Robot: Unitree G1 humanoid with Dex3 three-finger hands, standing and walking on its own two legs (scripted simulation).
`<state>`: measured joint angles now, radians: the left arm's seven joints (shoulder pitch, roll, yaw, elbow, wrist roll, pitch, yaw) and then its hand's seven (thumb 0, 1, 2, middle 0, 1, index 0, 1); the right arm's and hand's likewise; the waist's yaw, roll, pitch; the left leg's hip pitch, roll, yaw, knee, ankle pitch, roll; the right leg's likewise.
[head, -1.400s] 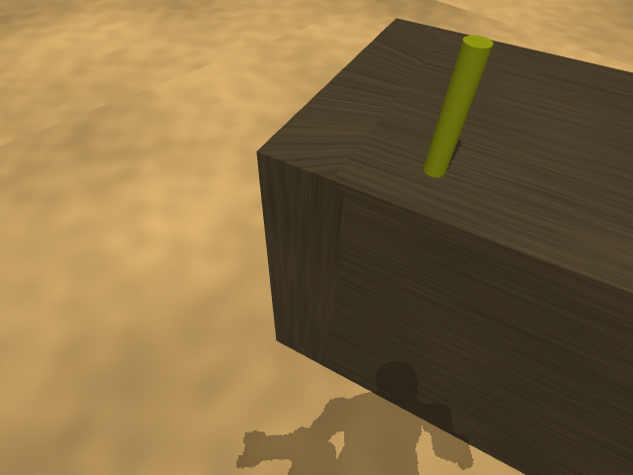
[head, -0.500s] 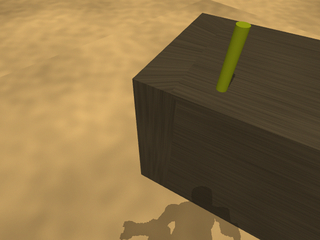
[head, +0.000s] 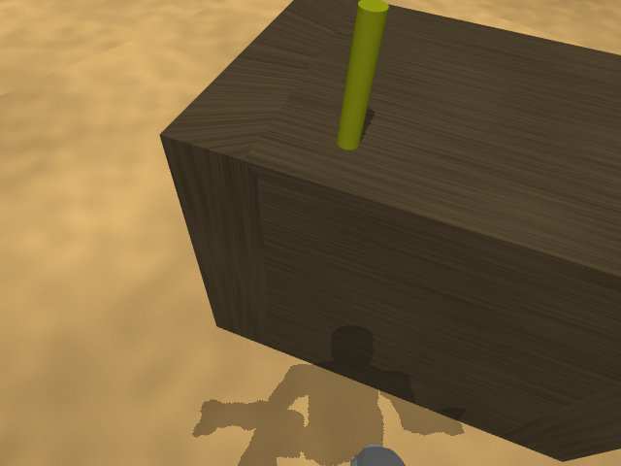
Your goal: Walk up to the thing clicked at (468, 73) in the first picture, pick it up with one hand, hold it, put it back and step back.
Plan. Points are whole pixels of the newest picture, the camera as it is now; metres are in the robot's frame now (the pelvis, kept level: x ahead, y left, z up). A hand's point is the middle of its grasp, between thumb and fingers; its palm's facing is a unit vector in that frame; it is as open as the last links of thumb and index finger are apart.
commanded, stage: walk up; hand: left
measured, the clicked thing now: (358, 84) +0.62 -0.04 +0.15
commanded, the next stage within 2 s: none
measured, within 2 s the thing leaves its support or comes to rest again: neither
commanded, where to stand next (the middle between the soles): +0.16 -0.14 m, yaw -14 degrees
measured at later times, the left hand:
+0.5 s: hand (212, 424) +0.20 +0.14 -0.17, palm faces -0.20 -0.93 -0.30, open 7.4 cm
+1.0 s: hand (266, 355) +0.30 +0.07 -0.14, palm faces -0.27 -0.86 -0.43, open 7.4 cm
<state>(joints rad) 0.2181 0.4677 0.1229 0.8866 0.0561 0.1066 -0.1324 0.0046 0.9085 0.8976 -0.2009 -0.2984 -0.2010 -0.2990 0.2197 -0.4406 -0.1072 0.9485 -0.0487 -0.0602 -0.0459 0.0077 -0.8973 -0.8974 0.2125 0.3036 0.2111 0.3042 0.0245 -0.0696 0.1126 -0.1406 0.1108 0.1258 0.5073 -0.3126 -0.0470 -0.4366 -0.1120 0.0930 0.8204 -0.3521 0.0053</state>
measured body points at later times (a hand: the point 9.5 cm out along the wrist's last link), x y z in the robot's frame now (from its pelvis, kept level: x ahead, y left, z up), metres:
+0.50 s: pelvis +0.10 -0.10 -0.01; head +0.12 -0.07 +0.44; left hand +0.21 +0.19 -0.15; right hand +0.10 -0.42 -0.10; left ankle +0.13 -0.01 -0.73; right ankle +0.07 -0.23 -0.69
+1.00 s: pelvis +0.12 -0.15 -0.02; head +0.16 -0.18 +0.43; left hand +0.31 +0.12 -0.11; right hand +0.13 -0.48 -0.15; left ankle +0.15 +0.00 -0.72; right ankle +0.13 -0.28 -0.73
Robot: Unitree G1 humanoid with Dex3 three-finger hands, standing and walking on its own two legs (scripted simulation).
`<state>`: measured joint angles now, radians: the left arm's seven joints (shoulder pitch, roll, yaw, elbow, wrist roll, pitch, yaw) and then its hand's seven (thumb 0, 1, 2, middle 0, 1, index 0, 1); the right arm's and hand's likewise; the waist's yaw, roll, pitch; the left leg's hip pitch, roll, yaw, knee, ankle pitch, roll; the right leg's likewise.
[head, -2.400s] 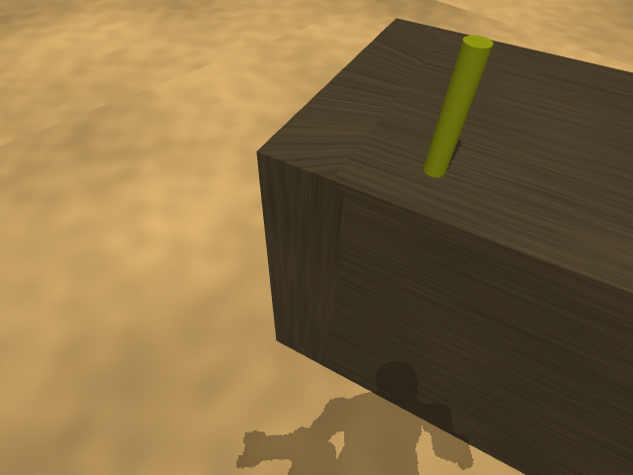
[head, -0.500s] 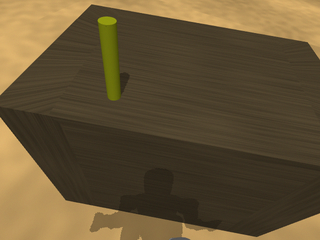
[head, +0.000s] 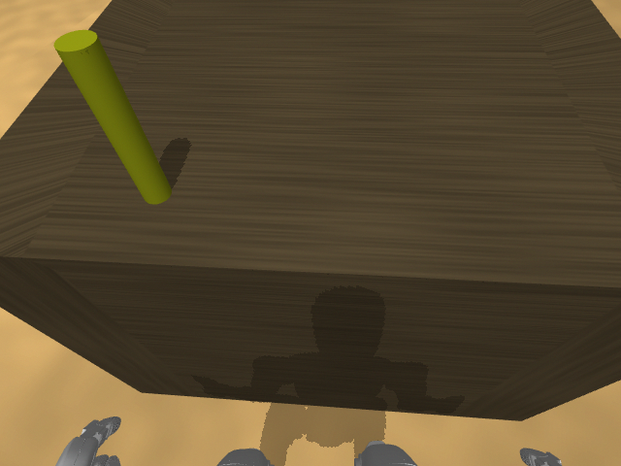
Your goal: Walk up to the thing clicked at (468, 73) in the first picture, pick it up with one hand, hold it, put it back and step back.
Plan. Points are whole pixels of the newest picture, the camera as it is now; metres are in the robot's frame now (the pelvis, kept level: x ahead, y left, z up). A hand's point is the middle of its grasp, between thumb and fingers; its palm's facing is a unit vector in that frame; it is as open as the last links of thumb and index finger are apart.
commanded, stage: walk up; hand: left
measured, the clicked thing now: (124, 132) +0.46 +0.24 +0.16
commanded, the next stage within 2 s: stand in 1.60 s
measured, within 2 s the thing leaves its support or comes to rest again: neither
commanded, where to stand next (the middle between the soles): +0.04 +0.02 m, yaw +0 degrees
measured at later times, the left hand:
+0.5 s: hand out of the picture +0.04 +0.28 -0.14, palm faces -0.02 -0.93 -0.36, open 7.4 cm
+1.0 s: hand out of the picture +0.10 +0.27 -0.13, palm faces -0.05 -0.94 -0.33, open 7.4 cm
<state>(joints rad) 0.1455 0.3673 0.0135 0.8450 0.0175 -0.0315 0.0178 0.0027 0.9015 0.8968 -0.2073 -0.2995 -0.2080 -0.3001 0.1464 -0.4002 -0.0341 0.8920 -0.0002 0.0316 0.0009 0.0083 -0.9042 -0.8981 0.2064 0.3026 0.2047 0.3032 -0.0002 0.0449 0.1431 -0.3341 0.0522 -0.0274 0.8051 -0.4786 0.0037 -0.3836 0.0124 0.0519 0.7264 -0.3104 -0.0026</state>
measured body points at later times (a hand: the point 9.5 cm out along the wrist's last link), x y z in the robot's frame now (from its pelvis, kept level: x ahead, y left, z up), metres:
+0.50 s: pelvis -0.02 +0.02 +0.01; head -0.01 +0.01 +0.46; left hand +0.04 +0.33 -0.11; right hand +0.06 -0.29 -0.12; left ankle +0.00 +0.15 -0.71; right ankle +0.04 -0.12 -0.71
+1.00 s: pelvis -0.01 +0.02 +0.03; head +0.00 +0.02 +0.48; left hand +0.10 +0.32 -0.10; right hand +0.07 -0.28 -0.10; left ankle +0.00 +0.16 -0.71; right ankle +0.04 -0.12 -0.71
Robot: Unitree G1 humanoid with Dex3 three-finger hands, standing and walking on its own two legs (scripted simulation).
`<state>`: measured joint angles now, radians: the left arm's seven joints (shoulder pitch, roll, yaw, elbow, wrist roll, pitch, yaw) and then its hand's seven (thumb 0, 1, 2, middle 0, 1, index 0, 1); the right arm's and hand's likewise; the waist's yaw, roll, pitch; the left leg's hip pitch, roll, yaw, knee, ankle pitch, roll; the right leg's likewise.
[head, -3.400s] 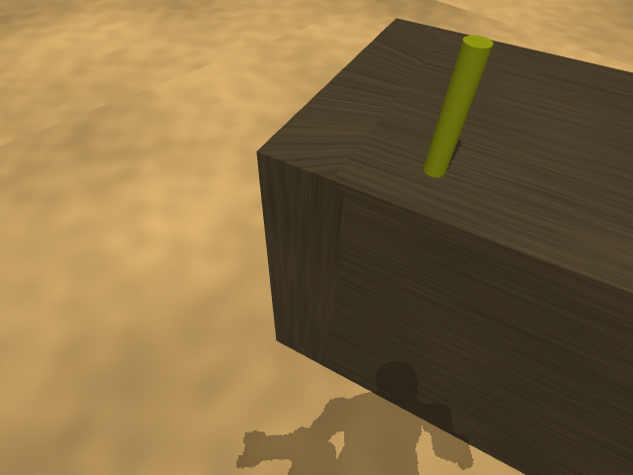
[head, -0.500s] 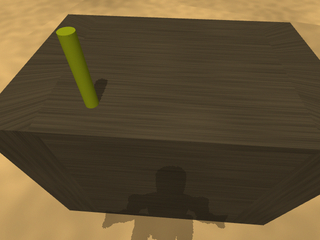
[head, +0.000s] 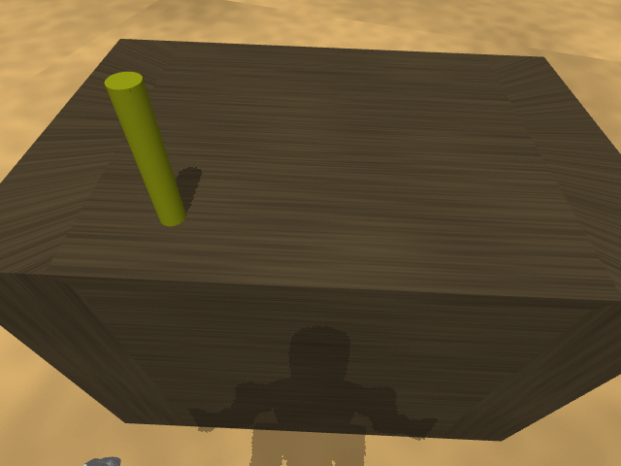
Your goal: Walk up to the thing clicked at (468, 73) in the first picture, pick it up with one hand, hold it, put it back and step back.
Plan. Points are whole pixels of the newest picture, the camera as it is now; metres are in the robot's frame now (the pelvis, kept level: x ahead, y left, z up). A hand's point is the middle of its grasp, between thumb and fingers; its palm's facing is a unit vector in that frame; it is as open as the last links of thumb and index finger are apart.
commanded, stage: walk up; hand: left
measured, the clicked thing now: (152, 160) +0.47 +0.23 +0.14
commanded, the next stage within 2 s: stand in 0.60 s
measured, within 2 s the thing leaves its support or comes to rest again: neither
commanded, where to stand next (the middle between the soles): +0.05 +0.00 m, yaw +2 degrees
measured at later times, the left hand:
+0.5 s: hand out of the picture +0.10 +0.25 -0.15, palm faces -0.02 -0.94 -0.34, open 7.4 cm
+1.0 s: hand out of the picture +0.09 +0.25 -0.15, palm faces -0.01 -0.94 -0.34, open 7.4 cm
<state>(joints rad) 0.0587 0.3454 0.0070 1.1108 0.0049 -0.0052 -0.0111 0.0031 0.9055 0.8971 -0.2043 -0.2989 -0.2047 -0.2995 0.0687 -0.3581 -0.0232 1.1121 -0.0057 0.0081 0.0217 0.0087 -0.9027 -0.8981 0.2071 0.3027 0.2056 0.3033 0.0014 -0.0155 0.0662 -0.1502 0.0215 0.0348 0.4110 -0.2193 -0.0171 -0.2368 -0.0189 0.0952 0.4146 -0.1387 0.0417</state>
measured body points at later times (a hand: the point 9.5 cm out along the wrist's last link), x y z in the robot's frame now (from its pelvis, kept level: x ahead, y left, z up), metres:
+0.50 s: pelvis +0.01 +0.00 +0.00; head +0.03 -0.01 +0.45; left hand +0.10 +0.30 -0.13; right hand +0.09 -0.31 -0.13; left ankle +0.00 +0.13 -0.74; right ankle +0.06 -0.14 -0.74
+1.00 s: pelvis +0.03 +0.00 +0.00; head +0.04 -0.01 +0.45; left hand +0.09 +0.30 -0.13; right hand +0.11 -0.31 -0.13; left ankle +0.00 +0.13 -0.74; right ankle +0.06 -0.14 -0.74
